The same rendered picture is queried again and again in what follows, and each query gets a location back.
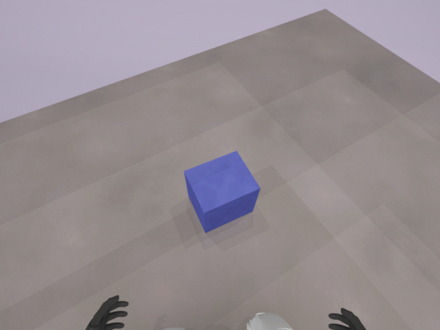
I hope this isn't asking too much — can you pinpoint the carton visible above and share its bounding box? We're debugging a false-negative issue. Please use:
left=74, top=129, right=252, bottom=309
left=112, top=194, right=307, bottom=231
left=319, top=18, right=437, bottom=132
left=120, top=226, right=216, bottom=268
left=184, top=151, right=261, bottom=233

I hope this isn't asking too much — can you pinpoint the right robot hand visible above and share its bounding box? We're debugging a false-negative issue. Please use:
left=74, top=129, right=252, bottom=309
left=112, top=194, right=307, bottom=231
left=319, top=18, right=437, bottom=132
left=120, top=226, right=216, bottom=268
left=329, top=308, right=366, bottom=330

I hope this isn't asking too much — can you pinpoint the left robot hand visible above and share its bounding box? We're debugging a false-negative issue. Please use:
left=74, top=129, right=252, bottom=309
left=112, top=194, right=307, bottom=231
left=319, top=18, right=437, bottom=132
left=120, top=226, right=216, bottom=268
left=85, top=295, right=129, bottom=330

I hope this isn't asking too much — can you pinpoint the right robot thigh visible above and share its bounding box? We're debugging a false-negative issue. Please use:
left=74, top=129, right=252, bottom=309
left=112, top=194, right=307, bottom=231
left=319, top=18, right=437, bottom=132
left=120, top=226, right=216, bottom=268
left=247, top=313, right=293, bottom=330

